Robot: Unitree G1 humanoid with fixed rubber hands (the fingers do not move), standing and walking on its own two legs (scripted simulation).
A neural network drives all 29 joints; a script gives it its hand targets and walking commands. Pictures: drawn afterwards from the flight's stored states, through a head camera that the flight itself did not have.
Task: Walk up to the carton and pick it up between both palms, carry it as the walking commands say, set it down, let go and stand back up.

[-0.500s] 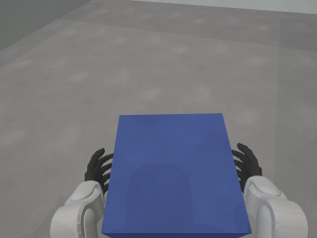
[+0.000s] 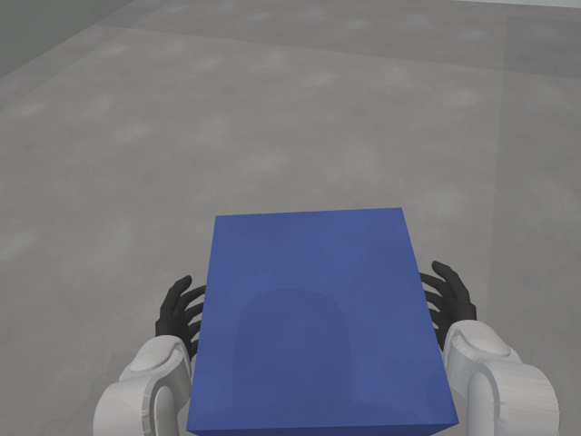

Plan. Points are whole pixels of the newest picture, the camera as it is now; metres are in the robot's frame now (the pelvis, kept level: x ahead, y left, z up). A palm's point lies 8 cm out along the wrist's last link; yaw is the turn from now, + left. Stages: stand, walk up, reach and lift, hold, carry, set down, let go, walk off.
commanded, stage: carry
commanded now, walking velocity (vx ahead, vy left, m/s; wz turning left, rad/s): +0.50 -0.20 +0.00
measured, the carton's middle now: (313, 338) +0.25 +0.00 +0.01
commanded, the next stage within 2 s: none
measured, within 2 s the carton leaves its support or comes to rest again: neither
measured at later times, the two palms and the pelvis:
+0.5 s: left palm (247, 257) +0.36 +0.09 +0.05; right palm (474, 228) +0.38 -0.23 +0.07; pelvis +0.13 -0.08 +0.00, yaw +2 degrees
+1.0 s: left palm (334, 127) +0.64 -0.06 +0.07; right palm (513, 102) +0.64 -0.38 +0.09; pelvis +0.42 -0.22 +0.00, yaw -1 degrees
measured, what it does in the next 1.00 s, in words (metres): walks ahead: right foot, then left foot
